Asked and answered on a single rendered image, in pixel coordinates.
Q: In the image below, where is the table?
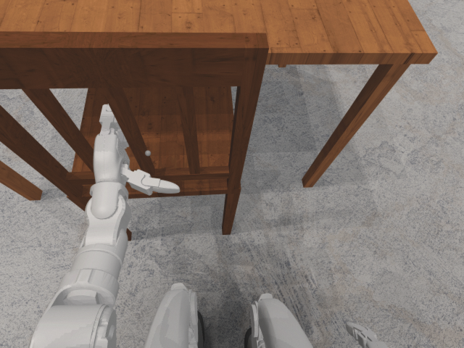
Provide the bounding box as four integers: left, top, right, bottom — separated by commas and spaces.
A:
0, 0, 438, 201

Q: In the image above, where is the robot left forearm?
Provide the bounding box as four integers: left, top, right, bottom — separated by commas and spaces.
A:
28, 181, 131, 348

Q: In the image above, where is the robot right hand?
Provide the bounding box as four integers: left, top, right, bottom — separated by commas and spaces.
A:
346, 322, 388, 348

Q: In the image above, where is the robot left upper arm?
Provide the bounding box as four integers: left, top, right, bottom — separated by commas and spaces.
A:
32, 304, 117, 348

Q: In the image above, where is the chair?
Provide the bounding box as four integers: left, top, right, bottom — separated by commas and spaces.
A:
0, 31, 269, 241

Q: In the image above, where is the right robot thigh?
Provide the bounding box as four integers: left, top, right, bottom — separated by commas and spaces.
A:
250, 298, 313, 348

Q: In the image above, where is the robot right shin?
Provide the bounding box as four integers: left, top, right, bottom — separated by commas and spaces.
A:
252, 294, 273, 348

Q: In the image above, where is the robot left hand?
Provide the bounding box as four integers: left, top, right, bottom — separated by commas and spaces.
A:
93, 104, 180, 196

